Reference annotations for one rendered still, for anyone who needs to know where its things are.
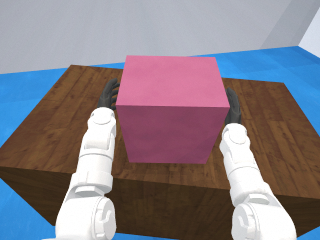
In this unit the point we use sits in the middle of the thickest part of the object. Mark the robot right hand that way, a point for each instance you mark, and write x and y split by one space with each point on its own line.
234 113

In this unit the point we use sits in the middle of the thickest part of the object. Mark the robot left hand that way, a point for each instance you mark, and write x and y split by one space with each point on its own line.
106 100

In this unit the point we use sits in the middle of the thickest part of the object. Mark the pedestal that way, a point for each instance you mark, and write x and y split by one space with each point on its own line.
181 201

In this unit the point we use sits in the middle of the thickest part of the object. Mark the carton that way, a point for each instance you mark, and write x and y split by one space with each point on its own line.
171 108

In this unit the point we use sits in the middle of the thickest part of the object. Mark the right robot upper arm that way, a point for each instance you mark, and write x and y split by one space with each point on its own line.
254 221

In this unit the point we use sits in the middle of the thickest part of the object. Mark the left robot forearm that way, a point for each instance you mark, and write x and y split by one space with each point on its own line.
93 174

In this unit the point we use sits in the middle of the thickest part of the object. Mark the left robot upper arm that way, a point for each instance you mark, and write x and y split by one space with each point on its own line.
87 218

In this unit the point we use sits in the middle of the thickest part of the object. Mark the right robot forearm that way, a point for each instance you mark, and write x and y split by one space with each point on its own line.
244 176

